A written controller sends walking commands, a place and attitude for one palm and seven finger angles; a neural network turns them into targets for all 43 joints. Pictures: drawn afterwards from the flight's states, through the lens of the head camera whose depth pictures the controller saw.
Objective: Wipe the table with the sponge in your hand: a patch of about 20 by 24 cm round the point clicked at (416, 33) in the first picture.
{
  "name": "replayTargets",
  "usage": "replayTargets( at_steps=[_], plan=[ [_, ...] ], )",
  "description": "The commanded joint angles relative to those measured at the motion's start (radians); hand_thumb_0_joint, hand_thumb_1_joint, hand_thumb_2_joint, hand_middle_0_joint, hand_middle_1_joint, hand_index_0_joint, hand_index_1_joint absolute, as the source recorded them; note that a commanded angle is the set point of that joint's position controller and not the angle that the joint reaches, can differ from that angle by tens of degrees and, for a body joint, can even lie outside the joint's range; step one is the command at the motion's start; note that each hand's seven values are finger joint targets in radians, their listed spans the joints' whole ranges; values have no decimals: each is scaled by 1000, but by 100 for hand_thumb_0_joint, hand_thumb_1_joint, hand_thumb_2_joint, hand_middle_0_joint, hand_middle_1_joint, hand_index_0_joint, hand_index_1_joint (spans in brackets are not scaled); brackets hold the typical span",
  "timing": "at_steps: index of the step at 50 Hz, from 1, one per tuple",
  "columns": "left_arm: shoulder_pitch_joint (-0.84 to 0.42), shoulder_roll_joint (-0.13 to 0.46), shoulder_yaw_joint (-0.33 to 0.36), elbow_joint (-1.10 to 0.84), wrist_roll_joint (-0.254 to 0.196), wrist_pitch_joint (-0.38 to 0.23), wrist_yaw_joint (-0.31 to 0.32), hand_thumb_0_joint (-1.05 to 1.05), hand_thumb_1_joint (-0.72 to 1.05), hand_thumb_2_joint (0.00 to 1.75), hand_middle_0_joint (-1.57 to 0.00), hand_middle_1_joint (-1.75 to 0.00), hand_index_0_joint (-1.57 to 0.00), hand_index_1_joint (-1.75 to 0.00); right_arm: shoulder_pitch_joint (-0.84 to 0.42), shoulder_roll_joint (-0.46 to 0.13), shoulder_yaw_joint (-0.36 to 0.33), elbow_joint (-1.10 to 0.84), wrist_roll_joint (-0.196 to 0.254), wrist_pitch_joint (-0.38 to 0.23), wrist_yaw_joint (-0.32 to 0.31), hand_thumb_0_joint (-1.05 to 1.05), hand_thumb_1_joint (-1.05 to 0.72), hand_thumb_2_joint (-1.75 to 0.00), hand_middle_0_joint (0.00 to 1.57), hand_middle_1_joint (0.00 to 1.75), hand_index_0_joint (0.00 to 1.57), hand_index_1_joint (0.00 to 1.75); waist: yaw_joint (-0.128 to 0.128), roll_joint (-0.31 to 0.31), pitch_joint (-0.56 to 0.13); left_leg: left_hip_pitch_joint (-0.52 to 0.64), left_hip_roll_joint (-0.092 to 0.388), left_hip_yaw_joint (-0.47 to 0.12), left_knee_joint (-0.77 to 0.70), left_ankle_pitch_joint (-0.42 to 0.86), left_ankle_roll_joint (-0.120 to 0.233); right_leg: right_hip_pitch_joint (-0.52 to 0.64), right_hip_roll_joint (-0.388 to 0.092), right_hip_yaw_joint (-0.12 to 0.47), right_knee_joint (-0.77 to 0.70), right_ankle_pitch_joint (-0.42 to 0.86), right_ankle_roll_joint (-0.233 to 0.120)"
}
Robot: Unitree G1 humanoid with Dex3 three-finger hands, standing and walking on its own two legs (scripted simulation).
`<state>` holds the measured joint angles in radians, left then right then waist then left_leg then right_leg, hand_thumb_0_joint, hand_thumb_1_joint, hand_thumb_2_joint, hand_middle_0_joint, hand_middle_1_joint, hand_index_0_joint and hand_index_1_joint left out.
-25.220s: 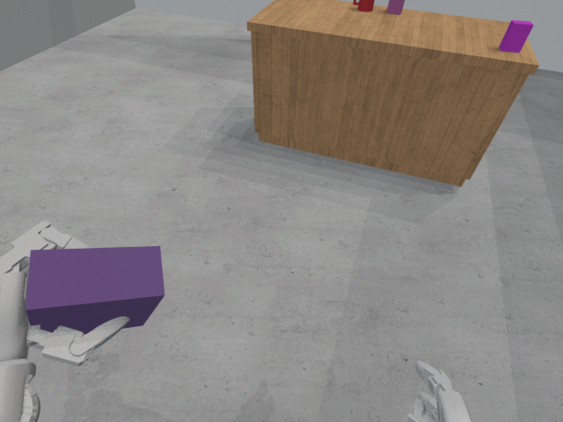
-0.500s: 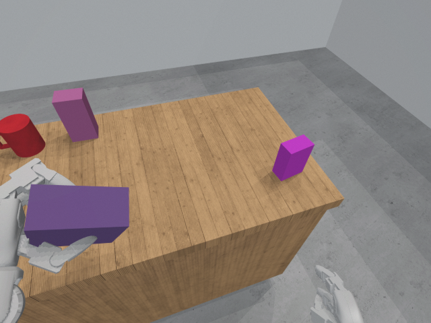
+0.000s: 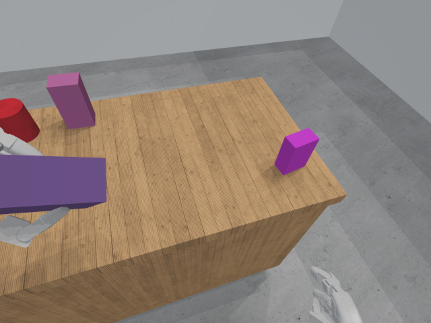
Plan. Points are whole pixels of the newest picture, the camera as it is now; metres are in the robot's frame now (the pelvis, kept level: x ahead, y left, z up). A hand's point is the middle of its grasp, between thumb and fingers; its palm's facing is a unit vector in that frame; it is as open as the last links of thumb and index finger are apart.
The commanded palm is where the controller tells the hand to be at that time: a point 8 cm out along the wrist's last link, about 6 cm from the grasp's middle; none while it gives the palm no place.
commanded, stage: come to a stop and stand still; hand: left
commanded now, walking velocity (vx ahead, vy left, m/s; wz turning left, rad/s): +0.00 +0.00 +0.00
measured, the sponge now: (63, 187) +0.25 +0.24 +0.17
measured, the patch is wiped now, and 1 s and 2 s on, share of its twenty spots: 0.00 0.00 0.00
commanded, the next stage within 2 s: look again from close up in 0.38 s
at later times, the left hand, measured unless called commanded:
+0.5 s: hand (29, 217) +0.21 +0.26 +0.16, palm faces +0.41 -0.83 -0.37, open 9.8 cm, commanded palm +0.15 +0.29 +0.18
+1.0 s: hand (48, 231) +0.20 +0.24 +0.15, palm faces +0.36 -0.86 -0.36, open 9.8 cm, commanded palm +0.14 +0.27 +0.18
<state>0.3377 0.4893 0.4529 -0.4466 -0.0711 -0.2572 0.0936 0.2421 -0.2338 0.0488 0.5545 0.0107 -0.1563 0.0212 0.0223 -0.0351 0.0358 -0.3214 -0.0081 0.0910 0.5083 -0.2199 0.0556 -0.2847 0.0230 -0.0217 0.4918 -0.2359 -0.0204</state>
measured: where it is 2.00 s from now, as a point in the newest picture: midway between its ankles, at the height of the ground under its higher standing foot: outside the picture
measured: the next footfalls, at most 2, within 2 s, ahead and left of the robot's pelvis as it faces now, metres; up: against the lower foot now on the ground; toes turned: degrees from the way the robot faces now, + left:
none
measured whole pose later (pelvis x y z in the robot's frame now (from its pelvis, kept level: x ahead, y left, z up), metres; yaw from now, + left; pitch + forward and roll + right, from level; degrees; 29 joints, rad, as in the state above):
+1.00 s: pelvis -0.02 -0.01 +0.00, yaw +0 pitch -2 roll -1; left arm 0.42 0.36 0.30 -0.41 -0.03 -0.14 0.10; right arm 0.25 -0.24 0.05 0.57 0.01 -0.10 -0.04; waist 0.01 -0.01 0.00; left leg -0.27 0.01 0.08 0.47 -0.17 0.05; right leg -0.21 0.04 -0.04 0.41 -0.17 -0.03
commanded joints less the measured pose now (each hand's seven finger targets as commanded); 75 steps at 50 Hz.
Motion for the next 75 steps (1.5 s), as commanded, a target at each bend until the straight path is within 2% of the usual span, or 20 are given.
replayTargets(
  at_steps=[1, 4, 9, 12, 18, 28, 29, 33, 52, 53, 54, 55, 57, 59, 63, 64, 65, 69, 70, 75],
  plan=[
    [29, 135, 52, -210, 0, -50, 28, 0, 10, 130, -120, -160, -120, -160, -69, -147, -81, -121, 3, -60, -9, 0, -90, -90, 20, 30, 20, 30, 18, 62, -177, 149, 111, -177, -120, 135, -44, 24, -109, 65, -41, 139, -11],
    [-65, 221, 116, -255, 11, -49, 44, 0, 10, 130, -120, -160, -120, -160, -93, -150, -83, -105, 2, -44, -21, 0, -90, -90, 20, 30, 20, 30, 8, 85, -206, 147, 111, -188, -116, 170, -52, 59, -106, 59, -12, 163, -11],
    [-44, 187, 68, -319, 6, -38, 48, 0, 10, 130, -120, -160, -120, -160, -83, -140, -84, -101, 8, -50, -15, 0, -90, -90, 20, 30, 20, 30, 17, 187, -240, 186, 117, -198, -86, 333, -64, 68, -109, 38, 12, 171, -13],
    [-1, 128, 25, -323, 7, -32, 46, 0, 10, 130, -120, -160, -120, -160, -63, -133, -85, -98, 6, -57, -7, 0, -90, -90, 20, 30, 20, 30, 20, 170, -229, 211, 142, -205, -81, 423, -62, 34, -105, 20, 13, 103, -7],
    [-3, 82, 12, -213, 6, -3, 39, 0, 10, 130, -120, -160, -120, -160, -80, -133, -88, -120, 14, -35, -17, 0, -90, -90, 20, 30, 20, 30, 11, 82, -179, 154, 147, -201, -109, 221, -63, 38, -105, 36, -46, 123, -7],
    [-53, 56, -16, -222, 5, 28, 26, 0, 10, 130, -120, -160, -120, -160, -128, -113, -62, -159, 17, -11, -49, 0, -90, -90, 20, 30, 20, 30, -6, 84, -149, 122, 120, -180, -143, -23, -36, 54, -115, 90, -132, 94, -15],
    [-64, 92, 8, -237, 9, 30, 29, 0, 10, 130, -120, -160, -120, -160, -135, -122, -63, -156, 16, -9, -52, 0, -90, -90, 20, 30, 20, 30, -6, 119, -149, 127, 120, -186, -148, -19, -37, 53, -114, 95, -130, 93, -17],
    [-34, 60, -8, -213, 10, 38, 28, 0, 10, 130, -120, -160, -120, -160, -133, -109, -55, -166, 13, -8, -60, 0, -90, -90, 20, 30, 20, 30, -7, 67, -137, 116, 116, -177, -141, -59, -28, 50, -116, 107, -170, 62, -18],
    [-17, 48, -23, -211, 29, 38, 35, 0, 10, 130, -120, -160, -120, -160, -128, -115, -49, -154, 2, -11, -76, 0, -90, -90, 20, 30, 20, 30, -4, 101, -127, 113, 135, -199, -185, -113, -21, 41, -98, 99, -162, 13, -15],
    [-1042, 872, 557, -474, 183, -78, 38, 0, 10, 130, -120, -160, -120, -160, -29, -120, -71, -115, -48, -48, -66, 0, -90, -90, 20, 30, 20, 30, 8, -3, 116, -112, 116, -74, -32, -101, -9, -103, -112, 141, -262, 74, 74],
    [-762, 480, 330, -111, 104, -53, 31, 0, 10, 130, -120, -160, -120, -160, -111, -85, -62, -58, -13, -32, -57, 0, -90, -90, 20, 30, 20, 30, -2, 302, -13, 53, 147, -102, -10, -3, -18, -136, -214, 94, -172, 23, -62],
    [-451, 210, 137, 43, 70, -47, -10, 0, 10, 130, -120, -160, -120, -160, -82, -82, -86, -85, -32, -36, -36, 0, -90, -90, 20, 30, 20, 30, 9, 322, -129, 137, 103, -126, -77, -63, -48, -37, -125, 139, -98, 20, -75],
    [-138, 66, 24, 2, 29, -48, -36, 0, 10, 130, -120, -160, -120, -160, -69, -95, -94, -128, 12, -35, -20, 0, -90, -90, 20, 30, 20, 30, 22, 207, -177, 179, 87, -103, -108, -117, -26, 19, -90, 145, -128, -22, -5],
    [79, -47, -56, -40, 13, -32, -47, 0, 10, 130, -120, -160, -120, -160, -84, -82, -89, -147, 27, -33, 0, 0, -90, -90, 20, 30, 20, 30, 29, 113, -182, 190, 111, -122, -161, -136, -17, 36, -72, 102, -120, -36, 7],
    [21, 48, 1, -81, 38, -1, -22, 0, 10, 130, -120, -160, -120, -160, -95, -98, -77, -172, 24, -32, -26, 0, -90, -90, 20, 30, 20, 30, 19, -80, -72, 75, 128, -139, -247, -292, -28, 25, -43, 79, -143, -131, 0],
    [-20, 106, 59, -107, 48, -4, -8, 0, 10, 130, -120, -160, -120, -160, -116, -101, -72, -166, 24, -31, -33, 0, -90, -90, 20, 30, 20, 30, 19, -15, -82, 106, 134, -136, -262, -277, -26, 10, -36, 76, -120, -115, 2],
    [-49, 74, 39, -109, 48, -15, -10, 0, 10, 130, -120, -160, -120, -160, -106, -89, -65, -170, 18, -32, -41, 0, -90, -90, 20, 30, 20, 30, 15, 2, -87, 84, 146, -155, -270, -287, -19, 35, -44, 59, -98, -87, 4],
    [-193, 155, 95, -229, 64, -53, -2, 0, 10, 130, -120, -160, -120, -160, -120, -74, -48, -166, 3, -49, -57, 0, -90, -90, 20, 30, 20, 30, 12, 158, -96, 78, 153, -164, -268, -264, -14, 65, -48, 70, -45, -12, -3],
    [-184, 111, 60, -219, 59, -59, -5, 0, 10, 130, -120, -160, -120, -160, -109, -73, -46, -164, -4, -54, -58, 0, -90, -90, 20, 30, 20, 30, 13, 174, -104, 77, 160, -173, -269, -242, -11, 81, -49, 56, -36, 16, -4],
    [-81, 61, 28, -234, 44, -60, -6, 0, 10, 130, -120, -160, -120, -160, -94, -70, -46, -149, -8, -72, -42, 0, -90, -90, 20, 30, 20, 30, 12, 109, -178, 200, 117, -129, -130, 107, -31, 89, -73, 79, -93, 167, -17]
  ],
)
